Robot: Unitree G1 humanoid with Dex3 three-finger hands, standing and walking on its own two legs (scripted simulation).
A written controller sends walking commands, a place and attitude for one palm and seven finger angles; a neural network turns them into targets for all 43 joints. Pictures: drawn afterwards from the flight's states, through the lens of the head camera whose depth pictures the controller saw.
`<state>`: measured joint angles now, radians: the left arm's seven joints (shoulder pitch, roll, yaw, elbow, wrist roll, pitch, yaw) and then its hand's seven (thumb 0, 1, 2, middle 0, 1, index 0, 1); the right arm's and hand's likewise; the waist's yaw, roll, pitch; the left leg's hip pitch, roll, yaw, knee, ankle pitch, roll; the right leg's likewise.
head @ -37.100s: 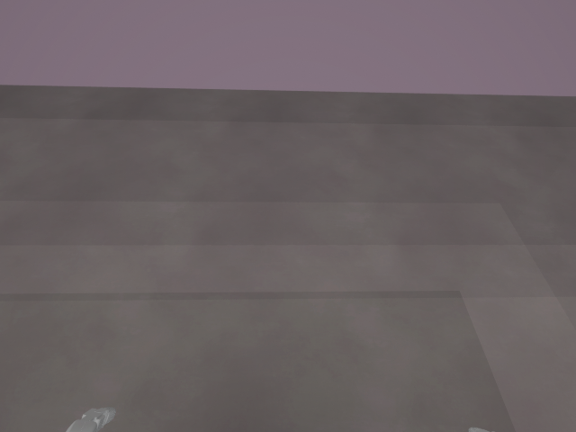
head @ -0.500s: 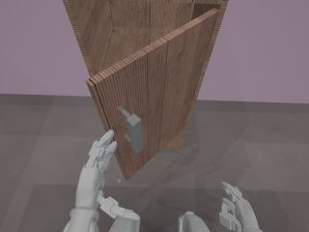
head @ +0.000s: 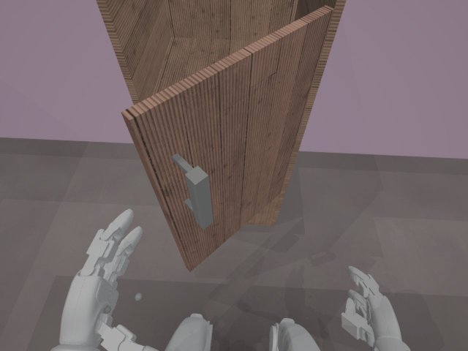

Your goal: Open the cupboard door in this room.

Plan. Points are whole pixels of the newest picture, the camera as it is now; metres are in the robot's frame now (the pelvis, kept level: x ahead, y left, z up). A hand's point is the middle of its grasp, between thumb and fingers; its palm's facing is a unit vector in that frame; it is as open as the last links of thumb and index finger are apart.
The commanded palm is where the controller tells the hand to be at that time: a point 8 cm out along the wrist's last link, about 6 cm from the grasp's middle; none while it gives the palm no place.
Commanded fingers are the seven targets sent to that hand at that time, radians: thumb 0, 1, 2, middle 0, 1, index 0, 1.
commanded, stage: draw the hand back to the body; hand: left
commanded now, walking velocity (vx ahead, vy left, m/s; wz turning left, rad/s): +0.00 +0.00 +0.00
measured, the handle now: (192, 193) +0.35 +0.10 +0.07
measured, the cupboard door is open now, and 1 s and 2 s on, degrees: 46 46 46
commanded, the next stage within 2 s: step back with the hand held close in 1.56 s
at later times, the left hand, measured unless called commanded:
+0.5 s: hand (79, 279) +0.19 +0.19 +0.14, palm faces +0.02 -1.00 -0.08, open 16.1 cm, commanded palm +0.16 +0.25 +0.16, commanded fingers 0.00 -0.25 0.41 -0.16 -0.30 -0.16 -0.30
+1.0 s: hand out of the picture +0.22 +0.27 +0.23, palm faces +0.38 -0.84 -0.39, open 11.3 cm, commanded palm +0.17 +0.31 +0.25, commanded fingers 0.00 0.62 0.78 -0.19 -0.30 -0.19 -0.30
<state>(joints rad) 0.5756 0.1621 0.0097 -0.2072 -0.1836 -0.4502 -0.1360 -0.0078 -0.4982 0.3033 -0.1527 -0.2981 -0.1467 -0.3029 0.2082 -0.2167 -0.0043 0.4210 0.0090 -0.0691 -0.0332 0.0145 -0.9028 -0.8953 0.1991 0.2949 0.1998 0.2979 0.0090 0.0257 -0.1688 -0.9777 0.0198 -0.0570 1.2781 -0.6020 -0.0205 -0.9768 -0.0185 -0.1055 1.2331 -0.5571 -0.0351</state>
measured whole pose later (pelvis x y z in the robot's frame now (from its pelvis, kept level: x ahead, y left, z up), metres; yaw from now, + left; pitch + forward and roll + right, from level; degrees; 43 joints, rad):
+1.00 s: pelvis +0.04 +0.03 +0.10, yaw -1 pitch -1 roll -1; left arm 0.55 0.33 0.24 -0.43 -0.05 -0.02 0.14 0.00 0.29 0.64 -0.19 -0.30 -0.18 -0.30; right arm 0.24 -0.22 0.07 0.55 0.02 -0.12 -0.10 0.02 -0.90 -0.90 0.20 0.30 0.20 0.30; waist 0.06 0.05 -0.04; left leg -0.22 -0.01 0.00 0.60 -0.37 0.02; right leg -0.23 -0.03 -0.06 0.56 -0.32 0.01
